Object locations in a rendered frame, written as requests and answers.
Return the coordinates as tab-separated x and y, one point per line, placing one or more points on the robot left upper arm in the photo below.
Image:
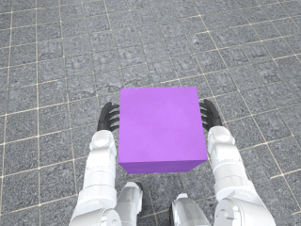
101	217

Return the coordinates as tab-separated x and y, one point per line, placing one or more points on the robot right hand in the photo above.
213	119

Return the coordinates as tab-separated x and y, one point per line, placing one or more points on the robot right thigh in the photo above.
187	213

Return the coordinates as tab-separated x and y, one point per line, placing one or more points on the robot left hand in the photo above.
104	122

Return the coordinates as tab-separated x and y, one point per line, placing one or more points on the robot thigh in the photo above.
187	213
129	204

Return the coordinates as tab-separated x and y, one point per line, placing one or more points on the robot left forearm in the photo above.
100	174

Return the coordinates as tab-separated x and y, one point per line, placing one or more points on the robot left thigh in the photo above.
129	204

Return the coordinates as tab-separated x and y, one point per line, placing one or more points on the robot right upper arm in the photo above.
231	211

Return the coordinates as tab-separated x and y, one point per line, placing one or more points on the carton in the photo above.
160	130

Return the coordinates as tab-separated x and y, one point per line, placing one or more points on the robot right forearm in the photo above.
228	168

